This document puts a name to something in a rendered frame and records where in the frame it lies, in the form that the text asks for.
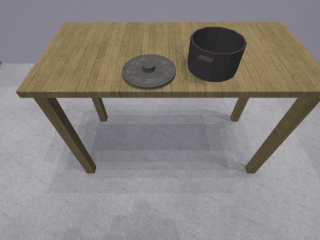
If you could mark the table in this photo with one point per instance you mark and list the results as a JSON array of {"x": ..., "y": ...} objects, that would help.
[{"x": 85, "y": 60}]

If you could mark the lid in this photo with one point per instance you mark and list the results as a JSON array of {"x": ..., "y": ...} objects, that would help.
[{"x": 134, "y": 74}]

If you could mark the knob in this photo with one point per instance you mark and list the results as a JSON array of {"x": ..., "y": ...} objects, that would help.
[{"x": 149, "y": 66}]

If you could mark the pot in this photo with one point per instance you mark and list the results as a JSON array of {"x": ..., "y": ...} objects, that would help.
[{"x": 215, "y": 53}]

